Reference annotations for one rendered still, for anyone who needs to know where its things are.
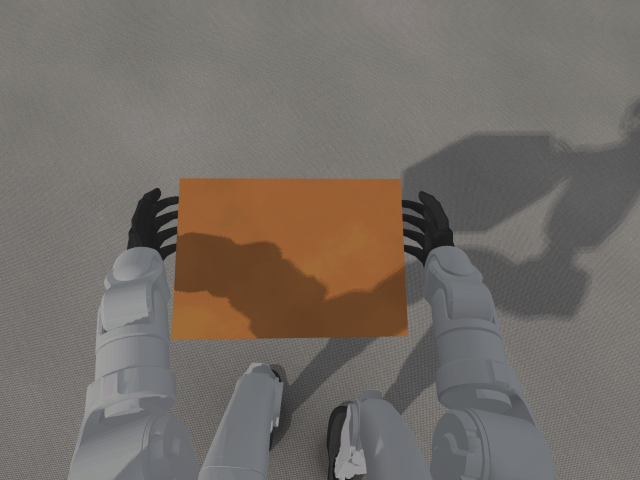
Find robot thigh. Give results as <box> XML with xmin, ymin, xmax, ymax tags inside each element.
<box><xmin>198</xmin><ymin>372</ymin><xmax>283</xmax><ymax>480</ymax></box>
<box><xmin>346</xmin><ymin>398</ymin><xmax>433</xmax><ymax>480</ymax></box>

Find left robot hand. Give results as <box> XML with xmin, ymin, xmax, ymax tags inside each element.
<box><xmin>127</xmin><ymin>188</ymin><xmax>179</xmax><ymax>261</ymax></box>

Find carton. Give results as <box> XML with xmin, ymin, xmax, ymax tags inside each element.
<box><xmin>171</xmin><ymin>178</ymin><xmax>408</xmax><ymax>340</ymax></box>

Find left robot upper arm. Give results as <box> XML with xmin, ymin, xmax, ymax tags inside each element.
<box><xmin>69</xmin><ymin>413</ymin><xmax>199</xmax><ymax>480</ymax></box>

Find right robot hand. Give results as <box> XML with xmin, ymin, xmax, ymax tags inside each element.
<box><xmin>402</xmin><ymin>191</ymin><xmax>455</xmax><ymax>267</ymax></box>

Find right robot thigh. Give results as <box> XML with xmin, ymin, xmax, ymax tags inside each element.
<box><xmin>346</xmin><ymin>398</ymin><xmax>433</xmax><ymax>480</ymax></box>

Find left robot thigh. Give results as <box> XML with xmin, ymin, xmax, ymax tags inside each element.
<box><xmin>198</xmin><ymin>372</ymin><xmax>283</xmax><ymax>480</ymax></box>

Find robot left forearm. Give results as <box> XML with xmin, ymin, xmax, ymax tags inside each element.
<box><xmin>68</xmin><ymin>247</ymin><xmax>177</xmax><ymax>480</ymax></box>

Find robot right forearm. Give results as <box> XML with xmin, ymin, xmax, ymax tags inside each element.
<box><xmin>423</xmin><ymin>246</ymin><xmax>556</xmax><ymax>479</ymax></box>

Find right robot upper arm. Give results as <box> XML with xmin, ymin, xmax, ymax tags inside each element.
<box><xmin>430</xmin><ymin>407</ymin><xmax>555</xmax><ymax>480</ymax></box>

